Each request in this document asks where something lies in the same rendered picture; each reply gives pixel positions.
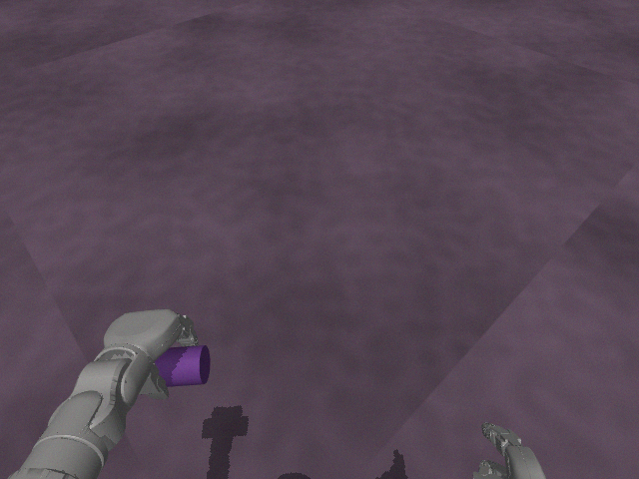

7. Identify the can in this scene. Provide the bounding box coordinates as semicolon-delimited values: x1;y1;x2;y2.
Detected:
155;345;210;387

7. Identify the left robot arm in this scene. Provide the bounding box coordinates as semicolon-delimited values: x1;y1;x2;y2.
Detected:
7;343;151;479

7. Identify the left robot hand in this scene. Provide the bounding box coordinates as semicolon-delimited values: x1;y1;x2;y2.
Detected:
104;309;199;399

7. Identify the right robot hand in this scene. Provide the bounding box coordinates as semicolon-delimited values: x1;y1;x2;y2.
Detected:
473;422;546;479

